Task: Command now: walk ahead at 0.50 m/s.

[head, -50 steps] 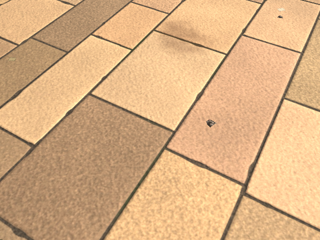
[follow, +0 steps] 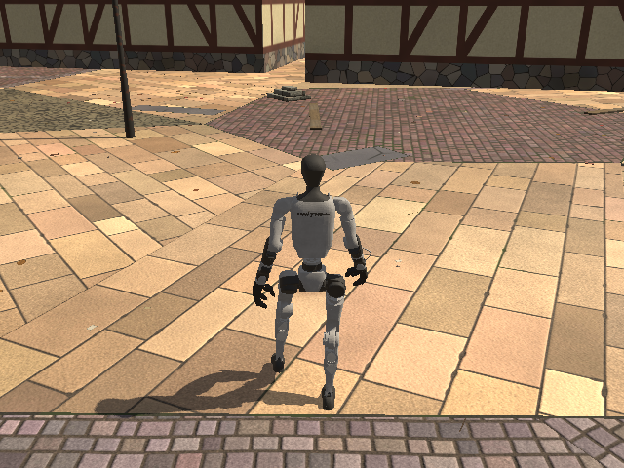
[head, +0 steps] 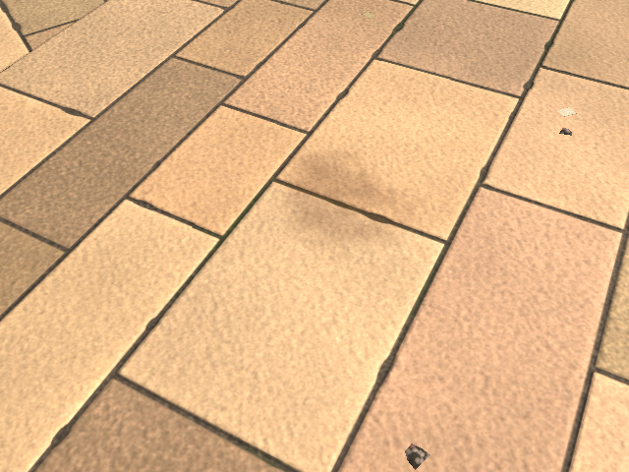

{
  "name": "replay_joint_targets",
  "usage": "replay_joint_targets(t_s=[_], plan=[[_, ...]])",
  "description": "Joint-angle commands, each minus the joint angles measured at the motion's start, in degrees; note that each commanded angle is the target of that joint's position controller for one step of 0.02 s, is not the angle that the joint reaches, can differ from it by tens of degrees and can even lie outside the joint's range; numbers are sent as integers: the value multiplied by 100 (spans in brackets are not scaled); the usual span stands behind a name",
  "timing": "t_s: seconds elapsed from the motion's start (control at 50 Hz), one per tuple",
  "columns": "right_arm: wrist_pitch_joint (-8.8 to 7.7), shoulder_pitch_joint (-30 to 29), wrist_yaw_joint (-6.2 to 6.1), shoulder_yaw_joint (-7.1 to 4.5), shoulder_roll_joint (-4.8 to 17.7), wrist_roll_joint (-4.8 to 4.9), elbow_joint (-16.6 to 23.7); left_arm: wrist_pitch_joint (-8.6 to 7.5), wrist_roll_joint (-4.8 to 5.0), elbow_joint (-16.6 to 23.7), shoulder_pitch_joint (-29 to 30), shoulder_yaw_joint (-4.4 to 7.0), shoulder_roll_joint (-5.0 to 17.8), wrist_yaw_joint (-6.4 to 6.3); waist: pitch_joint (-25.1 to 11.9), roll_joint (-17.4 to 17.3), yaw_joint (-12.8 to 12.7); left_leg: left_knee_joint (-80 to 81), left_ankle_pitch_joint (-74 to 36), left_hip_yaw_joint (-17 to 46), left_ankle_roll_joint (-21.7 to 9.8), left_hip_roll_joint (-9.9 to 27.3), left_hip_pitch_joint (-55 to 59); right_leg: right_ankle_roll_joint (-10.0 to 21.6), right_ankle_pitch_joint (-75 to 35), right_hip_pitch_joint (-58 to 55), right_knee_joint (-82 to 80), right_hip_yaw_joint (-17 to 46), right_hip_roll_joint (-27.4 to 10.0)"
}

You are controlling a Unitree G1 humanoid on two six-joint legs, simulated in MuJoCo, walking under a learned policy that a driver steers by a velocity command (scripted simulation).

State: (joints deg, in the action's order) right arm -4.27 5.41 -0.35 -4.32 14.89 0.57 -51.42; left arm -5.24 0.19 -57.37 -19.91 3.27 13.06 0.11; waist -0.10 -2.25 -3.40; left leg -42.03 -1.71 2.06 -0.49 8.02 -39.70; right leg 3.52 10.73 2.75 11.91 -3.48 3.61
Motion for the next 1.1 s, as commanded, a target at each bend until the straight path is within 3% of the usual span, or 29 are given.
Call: replay_joint_targets(t_s=[0.02, 0.08, 0.12, 0.16, 0.18, 0.2, 0.22, 0.24, 0.26, 0.28, 0.3, 0.34, 0.38, 0.44, 0.52, 0.58, 0.62, 0.68, 0.72, 0.74, 0.76, 0.78, 0.8, 0.82, 0.84, 0.88, 0.92, 1.0, 1.1], plan=[[-68, -605, 73, 28, 164, 33, 401, -48, 57, 193, -100, 175, 943, -55, 408, 532, -23, 705, -501, -222, 13, -197, 250, 784, -1069, 308, -564, 643, -1458], [-105, -979, 174, 55, 219, 64, 584, 38, 84, 40, -350, 207, 982, -70, 535, 541, -98, 1081, -151, -178, -100, -257, 54, 759, -1214, -346, -280, 697, -1738], [-142, -951, 235, 36, 332, 73, 648, 98, 98, 5, -327, 247, 1048, -95, 484, 612, 27, 1245, 273, -184, -245, -322, 206, 669, -1633, -677, -2, 746, -1910], [-169, -337, 244, -73, 573, 65, 514, 152, 104, 53, -98, 275, 1134, -107, 91, 745, 433, 1374, 594, -431, -428, -610, 1235, 516, -3096, -729, 712, 620, -1838], [-168, 552, 216, -210, 809, 44, 227, 181, 96, 85, -9, 234, 1027, -104, -434, 653, 850, 1439, 504, -565, -584, -784, 2452, 370, -3692, -466, 1732, 392, -1536], [-162, 1621, 163, -341, 1223, -27, -16, 185, 13, 208, -55, 140, 834, -104, -1272, 130, 1184, 1256, 406, 387, -928, 61, 4241, 166, -2503, 650, 3433, 132, -1193], [-133, 2078, 178, -436, 1675, -39, -176, 59, -11, 245, -763, -88, 48, -33, -2016, -1399, 841, 1876, 1492, 3153, -1883, 1387, 6238, -228, 1028, 3009, 5555, 153, -86], [-132, 2027, 184, -267, 1118, 3, -143, -89, 107, 186, -467, 6, 511, 2, -2099, -1108, 996, 2455, 2114, 3906, -1824, 1412, 6262, -151, 2190, 3714, 6352, 979, -189], [-155, 1508, 168, -181, 860, 14, -44, -182, 248, 364, 73, 100, 880, 23, -1259, -824, 943, 2508, 1989, 3080, -1545, 1232, 5583, -34, 1831, 4152, 6541, 964, -497], [-164, 1045, 159, -123, 707, -24, 82, -210, 255, 442, 422, 100, 891, -9, -810, -317, 792, 2619, 1503, 2373, -1398, 1029, 4757, 3, 1301, 4017, 6324, 808, -814], [-177, 725, 176, -74, 545, -78, 114, -184, 166, 459, 595, 138, 852, -46, -418, -63, 626, 2804, 998, 1865, -1323, 832, 3965, -11, 946, 3779, 5926, 742, -1003], [-210, 590, 202, -17, 383, -133, 80, -28, 110, 400, 371, 162, 658, -68, -279, -223, 325, 3127, 665, 1367, -1263, 604, 3245, -24, 618, 3170, 5475, 788, -1205], [-234, 745, 172, -46, 525, -92, -10, 80, 93, 410, 391, 151, 497, -86, -108, -175, 248, 3377, 496, 1065, -1335, 569, 2981, -102, 437, 3190, 5064, 721, -1268], [-226, 974, 60, -98, 722, -114, -111, 133, 52, 572, 901, 168, 516, -80, 104, -48, 329, 3592, 284, 666, -1307, 578, 3138, -251, -422, 3740, 4247, 725, -1294], [-213, 1145, -21, -83, 715, -104, -199, 115, 90, 733, 1479, 131, 417, 19, 248, -105, 507, 3688, 117, -140, -1007, 358, 3250, -227, -1582, 3644, 3130, 597, -1104], [-194, 1414, -46, -89, 742, -87, -327, 116, 109, 934, 1978, 77, 351, 94, 425, -52, 695, 3702, 70, -477, -928, 459, 3641, -160, -1784, 3679, 2590, 489, -960], [-113, 1404, -70, -76, 717, -98, -361, 103, 68, 1082, 2221, 45, 313, 164, 556, 7, 732, 3362, -807, -779, -840, 494, 3894, -103, -1675, 3613, 2234, 355, -842], [57, 1237, -164, -132, 936, -36, -291, 90, 30, 1280, 2111, 114, 516, 304, 270, -301, 548, 2411, -2769, -962, -647, 612, 4294, 47, -981, 3139, 2106, 9, -529], [167, 1004, -252, -164, 1042, 20, -153, 72, 23, 1081, 1054, 304, 882, 357, -321, -363, 5, 980, -3667, -1084, -395, 450, 4276, 242, -868, 1933, 1799, -211, -119], [175, 1061, -266, -145, 1023, 2, -83, 72, 10, 957, 433, 455, 1232, 293, -680, -53, -283, -276, -2891, -1201, -100, 126, 3688, 450, -1920, 823, 1400, 101, -178], [99, 1378, -220, -10, 613, -272, 122, 129, -51, 961, 65, 557, 1794, 146, -1422, 1247, -52, -2339, 958, -1217, 265, -436, 1964, 1045, -4591, -1030, 2028, 1805, -1523], [-53, 1893, -114, 165, 217, -212, 231, 123, -79, 1151, 190, 498, 1908, 158, -2560, 1759, 230, -4073, 4397, -243, 466, -1357, 379, 2349, -5271, -2509, 1632, 4264, -2801], [-137, 1430, -38, 32, 745, -26, 234, 194, -67, 1275, 187, 430, 1547, 148, -2649, 825, -98, -4286, 4006, 464, 332, -953, 220, 2037, -4446, -2109, 1420, 3679, -2415], [-129, 940, -47, 16, 786, 96, 395, 215, -8, 1382, 626, 364, 1275, 123, -1884, 612, -47, -3966, 3504, 333, 235, -735, -63, 1729, -3698, -1377, 1281, 2934, -2102], [-48, 784, -133, -11, 774, 41, 349, 256, 60, 1451, 1008, 306, 1086, 100, -1178, 77, 144, -3480, 3135, 226, 263, -502, 9, 1440, -3057, -356, 1017, 2438, -1798], [169, 771, -242, -101, 867, -88, 458, 309, -22, 1540, 1247, 283, 1011, 60, -717, 343, 426, -2858, 2805, 251, 282, -364, 699, 1331, -2450, 1019, 683, 2245, -1547], [264, 923, -297, -87, 685, -114, 502, 318, -100, 1603, 1315, 335, 1170, 35, -716, 587, 555, -2352, 2601, 173, 332, -474, 1005, 1329, -2441, 1542, 580, 2053, -1365], [328, 650, -349, -79, 643, -144, 654, 419, 6, 1707, 1229, 381, 1297, -113, -937, 719, 463, -1431, 1993, 272, 489, -602, 854, 1151, -1755, 1411, 656, 2154, -1236], [310, 122, -293, -64, 647, -89, 895, 589, 25, 1823, 1233, 377, 1281, -221, -668, 985, 269, -345, 1697, 382, 544, -793, 1014, 902, 100, 1471, 617, 2606, -1021]])
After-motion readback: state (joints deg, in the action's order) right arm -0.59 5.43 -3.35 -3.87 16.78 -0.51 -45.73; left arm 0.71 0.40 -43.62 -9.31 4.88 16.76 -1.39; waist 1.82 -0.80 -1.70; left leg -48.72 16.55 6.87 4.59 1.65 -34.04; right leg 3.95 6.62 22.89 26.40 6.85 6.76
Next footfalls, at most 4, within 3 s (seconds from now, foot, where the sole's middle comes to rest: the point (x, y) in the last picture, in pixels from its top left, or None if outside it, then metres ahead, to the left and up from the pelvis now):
0.20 left None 0.30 0.15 -0.78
0.74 right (394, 436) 0.59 -0.09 -0.79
1.24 left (302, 398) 0.67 0.12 -0.79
1.62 right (427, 454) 0.55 -0.16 -0.79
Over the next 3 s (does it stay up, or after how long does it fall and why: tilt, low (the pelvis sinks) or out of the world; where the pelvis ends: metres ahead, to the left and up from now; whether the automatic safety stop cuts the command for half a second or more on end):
stays up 0.93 -0.24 0.00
